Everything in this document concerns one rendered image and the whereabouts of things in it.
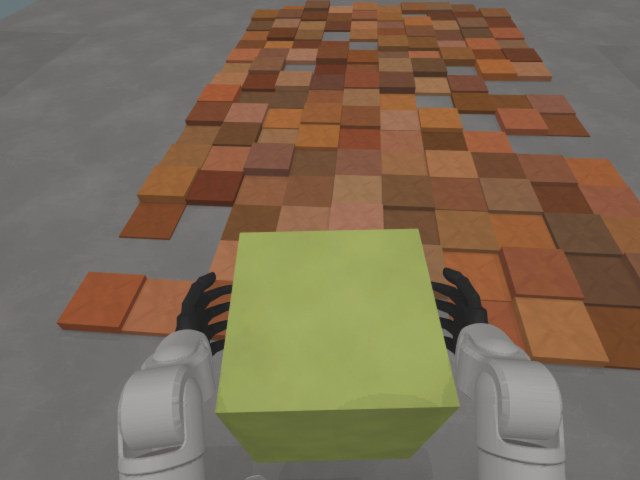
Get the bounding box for robot left forearm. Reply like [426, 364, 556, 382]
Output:
[117, 329, 216, 480]

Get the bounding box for right robot hand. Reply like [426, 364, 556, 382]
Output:
[431, 268, 489, 355]

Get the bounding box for left robot hand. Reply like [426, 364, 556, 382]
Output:
[175, 272, 232, 356]

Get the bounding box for robot right forearm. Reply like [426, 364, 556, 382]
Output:
[455, 323, 566, 480]

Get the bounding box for carton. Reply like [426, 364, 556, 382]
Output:
[215, 229, 460, 463]

